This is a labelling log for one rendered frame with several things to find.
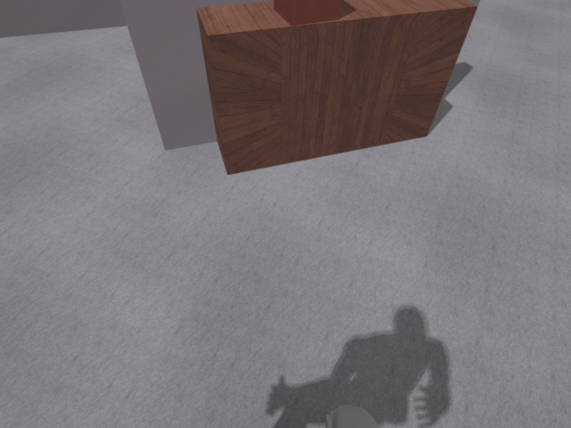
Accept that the carton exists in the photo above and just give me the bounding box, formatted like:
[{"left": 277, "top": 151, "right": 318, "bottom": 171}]
[{"left": 274, "top": 0, "right": 341, "bottom": 26}]

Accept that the robot right thigh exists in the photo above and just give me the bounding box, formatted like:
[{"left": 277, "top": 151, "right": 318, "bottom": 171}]
[{"left": 326, "top": 406, "right": 380, "bottom": 428}]

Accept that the pedestal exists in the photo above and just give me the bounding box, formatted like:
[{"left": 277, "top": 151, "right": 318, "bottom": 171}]
[{"left": 196, "top": 0, "right": 477, "bottom": 175}]

